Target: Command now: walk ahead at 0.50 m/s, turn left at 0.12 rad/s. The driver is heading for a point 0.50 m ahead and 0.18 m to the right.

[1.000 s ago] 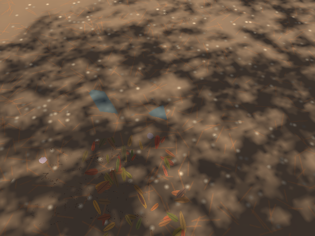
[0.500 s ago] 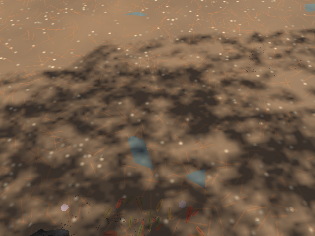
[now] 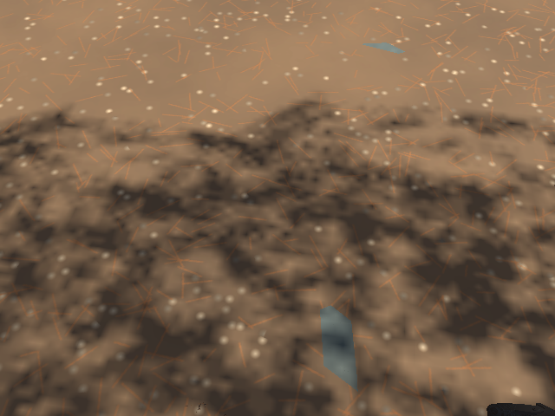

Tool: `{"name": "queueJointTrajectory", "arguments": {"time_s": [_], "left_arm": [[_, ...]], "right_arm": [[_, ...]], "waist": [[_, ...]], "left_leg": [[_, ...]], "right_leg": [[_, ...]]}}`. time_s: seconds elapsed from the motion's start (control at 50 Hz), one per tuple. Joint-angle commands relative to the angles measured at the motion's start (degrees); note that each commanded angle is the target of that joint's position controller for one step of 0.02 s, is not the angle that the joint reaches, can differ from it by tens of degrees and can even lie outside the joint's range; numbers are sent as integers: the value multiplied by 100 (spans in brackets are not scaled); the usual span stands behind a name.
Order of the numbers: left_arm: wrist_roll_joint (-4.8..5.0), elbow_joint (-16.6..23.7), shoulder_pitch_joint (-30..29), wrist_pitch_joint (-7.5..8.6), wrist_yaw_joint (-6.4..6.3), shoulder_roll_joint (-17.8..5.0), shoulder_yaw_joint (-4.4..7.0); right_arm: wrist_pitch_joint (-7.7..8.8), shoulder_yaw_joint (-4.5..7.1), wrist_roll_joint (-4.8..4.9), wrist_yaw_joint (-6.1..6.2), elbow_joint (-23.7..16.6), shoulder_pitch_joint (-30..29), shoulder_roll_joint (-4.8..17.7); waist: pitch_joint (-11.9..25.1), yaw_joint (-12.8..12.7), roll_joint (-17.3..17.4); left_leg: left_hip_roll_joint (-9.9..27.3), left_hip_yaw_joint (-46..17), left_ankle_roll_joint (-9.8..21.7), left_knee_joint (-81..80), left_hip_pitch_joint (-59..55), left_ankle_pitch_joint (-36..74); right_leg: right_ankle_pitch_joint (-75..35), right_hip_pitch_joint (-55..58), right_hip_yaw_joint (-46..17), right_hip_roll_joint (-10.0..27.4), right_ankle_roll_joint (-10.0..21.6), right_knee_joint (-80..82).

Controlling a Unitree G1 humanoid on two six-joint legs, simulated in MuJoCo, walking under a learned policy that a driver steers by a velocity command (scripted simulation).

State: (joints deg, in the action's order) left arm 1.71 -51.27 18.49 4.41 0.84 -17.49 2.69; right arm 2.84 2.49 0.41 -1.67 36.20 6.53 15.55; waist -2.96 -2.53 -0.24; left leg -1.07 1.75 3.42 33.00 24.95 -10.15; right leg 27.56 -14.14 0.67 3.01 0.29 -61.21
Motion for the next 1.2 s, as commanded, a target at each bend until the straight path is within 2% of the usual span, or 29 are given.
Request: {"name": "queueJointTrajectory", "arguments": {"time_s": [0.02,0.04,0.1,0.18,0.26,0.36,0.42,0.44,0.46,0.48,0.5,0.52,0.54,0.56,0.58,0.62,0.7,0.8,0.86,0.88,0.9,0.92,0.94,0.96,1.02,1.06,1.1,1.16,1.2], "left_arm": [[-47,651,-570,236,-16,-715,134],[-72,598,-423,176,-9,-681,145],[-64,488,-235,-32,-10,-389,89],[-74,634,-836,-103,-6,-302,64],[-64,846,-1496,-46,97,-185,6],[-70,1208,-2011,-32,272,-198,-10],[-84,1255,-1491,-63,329,-472,137],[-74,1090,-725,-77,302,-701,281],[-55,890,237,-110,216,-1110,474],[-10,885,539,-126,142,-1764,619],[-17,981,680,-91,143,-1407,500],[-101,985,420,-72,119,-1077,399],[-119,1069,6,-57,95,-904,347],[-120,1145,-403,-68,78,-687,279],[-172,1209,-611,-79,52,-522,217],[-221,1227,-767,-74,29,-539,210],[-173,1088,-822,-96,-71,-690,238],[-175,821,-559,-236,-132,-625,179],[-155,709,-691,-277,-133,-556,133],[-139,673,-710,-279,-136,-479,101],[-229,656,-488,-246,-135,-361,64],[-331,556,226,-195,-117,-174,11],[-284,409,388,-228,-142,-106,-37],[-217,442,113,-328,-158,-273,-3],[-203,355,-101,-681,-216,-247,32],[-269,299,-236,-760,-211,-404,49],[-236,216,-335,-660,-210,-332,34],[-247,67,-338,-473,-239,-348,48],[-213,-44,-292,-434,-244,-321,46]], "right_arm": [[89,274,-29,22,13,953,814],[119,227,-79,17,-12,773,663],[247,251,-56,32,116,658,681],[320,288,-126,115,382,841,782],[321,313,-99,172,580,1010,917],[147,369,-4,220,872,1306,1008],[-9,426,11,323,833,1142,1221],[-74,415,12,370,796,1054,1225],[-68,357,-32,424,708,1115,1133],[91,99,-221,315,426,1729,357],[334,75,-92,217,436,1393,549],[468,175,160,137,324,840,901],[525,146,158,148,281,656,877],[504,178,19,200,348,594,888],[429,223,-55,232,362,658,931],[241,198,-69,256,424,963,720],[100,89,-105,312,415,800,418],[163,106,-57,181,338,168,507],[217,180,-147,129,370,251,647],[242,201,-192,131,461,470,666],[264,245,-248,172,459,549,912],[231,260,-293,210,398,476,1109],[132,143,-253,221,448,539,569],[53,47,-173,201,511,541,278],[-105,65,-125,154,463,-173,513],[-135,98,-120,161,453,-279,579],[-78,80,-150,170,506,-248,496],[-7,85,-75,228,676,-84,416],[-23,100,-59,234,783,-62,406]], "waist": [[769,551,412],[684,342,472],[515,115,417],[136,286,301],[-81,559,268],[-205,706,249],[321,308,570],[748,-130,520],[1303,-556,183],[1957,-103,-1314],[2686,-375,-965],[1908,-487,-646],[1330,-277,-252],[898,-41,47],[750,156,-32],[745,394,-197],[822,393,-401],[836,40,-481],[725,202,-453],[746,340,-377],[910,253,-19],[1375,-145,785],[1771,13,1133],[1639,95,1113],[998,-123,850],[508,25,561],[389,139,224],[830,209,60],[943,214,-13]], "left_leg": [[1615,-2287,1154,-1674,-2668,679],[1471,-2004,1115,-1866,-2216,972],[1456,-1437,1192,-2354,-1659,1230],[1322,-593,969,-2639,-1640,1203],[1291,46,720,-2761,-1815,1159],[1625,332,554,-2260,-2987,1912],[1616,604,309,-1002,-3293,4720],[1445,794,145,60,-3029,5197],[1227,836,-83,1567,-1908,4205],[165,649,-533,3807,773,-460],[-276,-598,-495,4639,1728,-2364],[103,-801,-382,4725,2160,-1980],[372,-697,-337,4316,1986,-1536],[591,-582,-398,3860,1670,-1324],[706,-557,-452,3606,1184,-1241],[695,-457,-595,3211,641,-1080],[522,-268,-730,1651,295,106],[360,-370,-613,257,-10,1263],[284,-375,-348,-391,-290,1066],[271,-353,-221,-843,-737,1685],[715,-780,-37,-842,-1391,3680],[1475,-1459,554,-442,-2479,5191],[1866,-1936,1084,-477,-2717,4808],[1888,-2209,1166,-724,-2414,3798],[1402,-1830,569,-1181,-1132,840],[775,-1091,52,-1214,-622,-797],[570,-852,-77,-939,-1085,-310],[571,-737,135,-396,-1752,1858],[561,-690,231,-269,-1916,2394]], "right_leg": [[-645,-2712,-357,441,97,-727],[-896,-2337,-424,560,70,-558],[-1280,-2108,-411,612,-95,-147],[-2571,-2496,-563,517,-186,959],[-3529,-2278,-318,278,-88,2147],[-2850,-2638,-87,122,203,2742],[-1910,-1704,434,-371,516,2709],[-2019,-663,545,-627,689,2920],[-2241,1047,-147,-362,984,3020],[-1691,3339,-3180,1196,2104,3208],[-1066,4029,-4968,1633,2462,4166],[-1796,3502,-3956,1514,2095,4271],[-2975,2592,-3053,1307,1869,4170],[-4194,1693,-2307,1102,1687,4123],[-4942,1016,-1866,946,1610,4198],[-5744,307,-1403,772,1607,4365],[-6072,2,-604,410,1356,4404],[-4982,491,-751,541,1140,4239],[-4555,663,-1041,646,985,3698],[-4244,595,-1026,476,814,3402],[-3588,379,-892,114,537,2990],[-1820,-254,-763,-301,251,2454],[-302,-449,-608,-406,-11,2055],[283,-503,-569,-326,-114,2023],[-730,90,-479,-143,-98,3125],[-929,72,-558,-98,101,3601],[-743,-311,-569,-91,243,3614],[-1819,-102,-584,-51,99,3619],[-2253,13,-551,-63,40,3557]]}}
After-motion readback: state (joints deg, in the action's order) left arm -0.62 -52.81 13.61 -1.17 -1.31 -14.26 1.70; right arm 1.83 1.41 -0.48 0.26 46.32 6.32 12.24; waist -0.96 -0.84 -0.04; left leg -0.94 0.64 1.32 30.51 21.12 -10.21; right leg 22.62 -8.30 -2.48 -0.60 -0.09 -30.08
